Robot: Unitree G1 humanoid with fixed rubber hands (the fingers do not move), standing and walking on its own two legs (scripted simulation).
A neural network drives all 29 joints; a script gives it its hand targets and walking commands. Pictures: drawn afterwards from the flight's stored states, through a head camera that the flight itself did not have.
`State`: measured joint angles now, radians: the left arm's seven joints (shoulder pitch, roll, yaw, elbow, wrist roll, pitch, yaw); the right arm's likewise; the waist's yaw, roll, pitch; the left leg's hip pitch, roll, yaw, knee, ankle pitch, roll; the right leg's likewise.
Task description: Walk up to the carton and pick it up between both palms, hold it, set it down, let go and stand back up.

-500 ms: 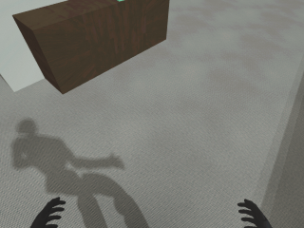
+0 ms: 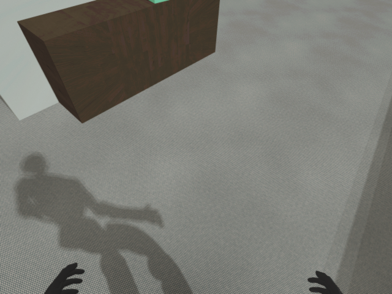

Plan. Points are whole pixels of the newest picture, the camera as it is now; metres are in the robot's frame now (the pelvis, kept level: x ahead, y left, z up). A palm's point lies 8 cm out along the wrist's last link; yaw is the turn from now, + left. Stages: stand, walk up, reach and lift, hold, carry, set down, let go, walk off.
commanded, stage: stand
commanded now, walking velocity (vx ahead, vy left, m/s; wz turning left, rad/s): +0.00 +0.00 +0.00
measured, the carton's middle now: out of the picture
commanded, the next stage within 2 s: walk up in 1.96 s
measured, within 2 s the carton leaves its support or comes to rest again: neither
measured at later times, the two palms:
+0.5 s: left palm out of the picture +0.11 +0.30 -0.08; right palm out of the picture +0.11 -0.28 -0.08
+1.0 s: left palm out of the picture +0.06 +0.31 -0.08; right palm out of the picture +0.09 -0.29 -0.08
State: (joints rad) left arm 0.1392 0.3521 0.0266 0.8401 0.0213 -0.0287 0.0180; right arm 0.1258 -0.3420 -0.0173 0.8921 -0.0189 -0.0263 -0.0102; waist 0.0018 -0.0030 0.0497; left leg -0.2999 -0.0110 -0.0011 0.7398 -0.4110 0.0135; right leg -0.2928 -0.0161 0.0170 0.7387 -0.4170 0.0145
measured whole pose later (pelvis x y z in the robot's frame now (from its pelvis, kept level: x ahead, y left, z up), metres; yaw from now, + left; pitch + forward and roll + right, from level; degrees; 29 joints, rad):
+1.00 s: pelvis -0.01 +0.01 +0.03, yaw +0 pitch -3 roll +0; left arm 0.12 0.35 0.02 1.06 0.02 -0.02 0.01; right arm 0.08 -0.34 -0.02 1.09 -0.02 -0.02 0.00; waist 0.01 -0.01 0.04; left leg -0.12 -0.03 0.00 0.35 -0.19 0.02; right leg -0.11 -0.04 0.02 0.36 -0.20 0.03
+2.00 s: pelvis +0.00 +0.01 +0.03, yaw +0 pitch -3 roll +0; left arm 0.11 0.36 0.01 1.06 0.01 -0.01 0.01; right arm 0.08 -0.34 -0.01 1.10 0.00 -0.02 -0.01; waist 0.00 0.00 0.05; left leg -0.09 -0.02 0.00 0.34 -0.20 0.02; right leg -0.08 -0.03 0.02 0.34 -0.21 0.03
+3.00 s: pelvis +0.31 +0.03 -0.01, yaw +26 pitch -3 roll +0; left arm 0.10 0.44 0.12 0.76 0.03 -0.03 -0.12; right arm 0.28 -0.51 -0.08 0.81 0.00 -0.10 -0.01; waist 0.02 0.01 0.08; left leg -0.27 0.03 -0.08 1.14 -0.46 0.02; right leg -0.44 -0.09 -0.06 0.71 -0.21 0.01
